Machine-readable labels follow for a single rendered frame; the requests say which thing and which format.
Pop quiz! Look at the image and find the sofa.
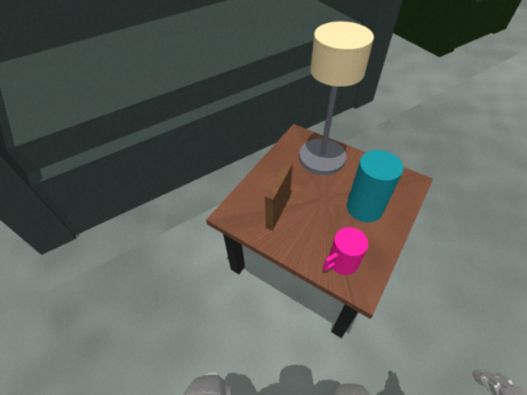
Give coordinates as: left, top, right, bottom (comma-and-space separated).
0, 0, 403, 255

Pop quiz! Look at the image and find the armchair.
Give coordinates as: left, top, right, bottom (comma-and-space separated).
393, 0, 522, 57

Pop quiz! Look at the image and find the right robot hand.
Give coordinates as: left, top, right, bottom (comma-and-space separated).
473, 369, 527, 395

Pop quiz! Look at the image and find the coffee table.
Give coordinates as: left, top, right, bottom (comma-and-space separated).
206, 124, 433, 338

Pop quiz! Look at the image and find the desk lamp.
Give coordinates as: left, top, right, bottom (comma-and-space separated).
299, 21, 374, 175

